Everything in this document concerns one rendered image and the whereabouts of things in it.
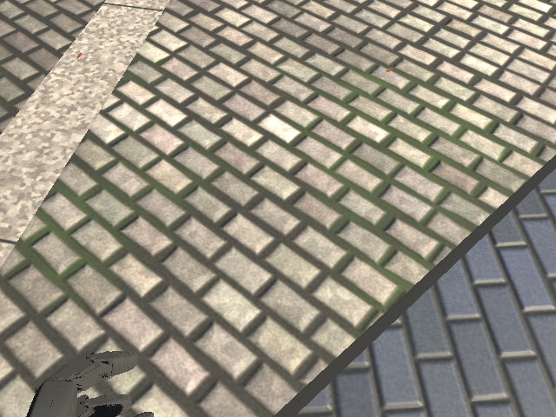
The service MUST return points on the robot left hand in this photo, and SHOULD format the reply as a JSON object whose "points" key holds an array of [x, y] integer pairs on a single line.
{"points": [[57, 397]]}

